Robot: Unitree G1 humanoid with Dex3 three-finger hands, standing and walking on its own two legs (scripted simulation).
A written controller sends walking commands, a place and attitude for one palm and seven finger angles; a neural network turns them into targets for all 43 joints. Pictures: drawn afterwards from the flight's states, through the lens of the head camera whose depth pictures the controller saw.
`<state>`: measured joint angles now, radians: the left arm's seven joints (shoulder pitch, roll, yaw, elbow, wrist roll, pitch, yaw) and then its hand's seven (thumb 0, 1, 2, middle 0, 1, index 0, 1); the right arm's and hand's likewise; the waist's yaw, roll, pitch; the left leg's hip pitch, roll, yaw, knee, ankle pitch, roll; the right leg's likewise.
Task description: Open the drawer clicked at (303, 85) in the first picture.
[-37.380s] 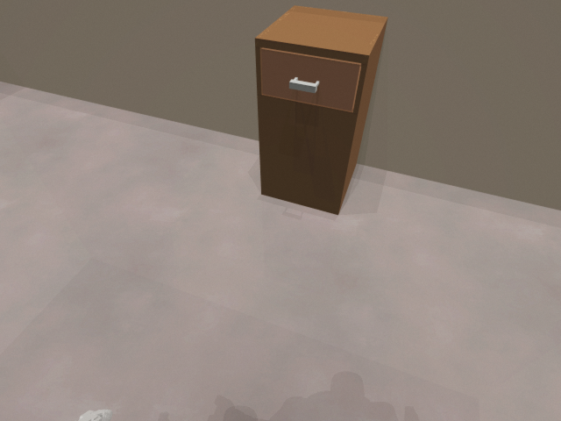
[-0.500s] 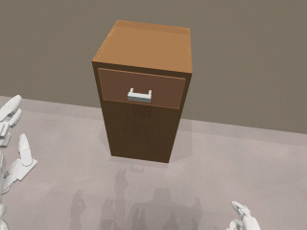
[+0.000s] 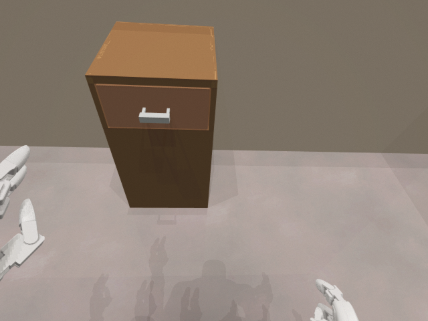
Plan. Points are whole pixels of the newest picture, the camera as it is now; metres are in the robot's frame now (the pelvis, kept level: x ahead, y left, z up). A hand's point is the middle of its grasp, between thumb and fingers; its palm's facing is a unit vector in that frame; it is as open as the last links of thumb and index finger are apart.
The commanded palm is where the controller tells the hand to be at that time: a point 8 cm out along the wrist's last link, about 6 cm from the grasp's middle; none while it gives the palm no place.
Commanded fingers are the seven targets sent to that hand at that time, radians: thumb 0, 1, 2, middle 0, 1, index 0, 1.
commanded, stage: stop stepping back and stand still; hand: left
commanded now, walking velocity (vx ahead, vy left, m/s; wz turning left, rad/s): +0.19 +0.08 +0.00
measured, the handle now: (155, 114) +0.77 +0.25 -0.10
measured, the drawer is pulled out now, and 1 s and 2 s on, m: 0.00 0.00 0.00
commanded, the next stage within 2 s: let the arm hang, fingers relaxed in 0.72 s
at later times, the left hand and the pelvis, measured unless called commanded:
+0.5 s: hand out of the picture +0.10 +0.27 +0.15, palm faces +0.42 -0.80 -0.43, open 7.4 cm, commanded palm +0.05 +0.31 +0.18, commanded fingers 0.00 0.90 0.90 -0.20 -0.30 -0.20 -0.30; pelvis -0.07 +0.02 +0.00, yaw +3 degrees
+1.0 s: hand out of the picture +0.09 +0.26 -0.09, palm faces +0.06 -0.93 -0.36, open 7.4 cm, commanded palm none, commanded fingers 0.00 0.90 0.90 -0.20 -0.30 -0.20 -0.30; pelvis -0.07 +0.02 -0.01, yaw +3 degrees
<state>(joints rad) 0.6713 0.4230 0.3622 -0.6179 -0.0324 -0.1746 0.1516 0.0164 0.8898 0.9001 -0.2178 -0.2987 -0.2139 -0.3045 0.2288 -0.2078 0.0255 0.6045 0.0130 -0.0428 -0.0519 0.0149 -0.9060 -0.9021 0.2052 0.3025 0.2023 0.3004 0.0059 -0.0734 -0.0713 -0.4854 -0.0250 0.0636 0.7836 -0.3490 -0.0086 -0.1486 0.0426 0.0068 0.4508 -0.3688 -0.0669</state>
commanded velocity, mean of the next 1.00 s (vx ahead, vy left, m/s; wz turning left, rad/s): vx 0.01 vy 0.00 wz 0.00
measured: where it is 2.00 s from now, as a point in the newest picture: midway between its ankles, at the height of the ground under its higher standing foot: outside the picture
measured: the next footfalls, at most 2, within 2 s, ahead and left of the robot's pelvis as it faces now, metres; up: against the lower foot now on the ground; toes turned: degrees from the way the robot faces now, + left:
left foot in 0.08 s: +0.01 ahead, +0.10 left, +0.00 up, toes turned +4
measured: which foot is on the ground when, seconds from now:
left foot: up 0.00-0.06, down 0.08-1.00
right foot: down 0.00-1.00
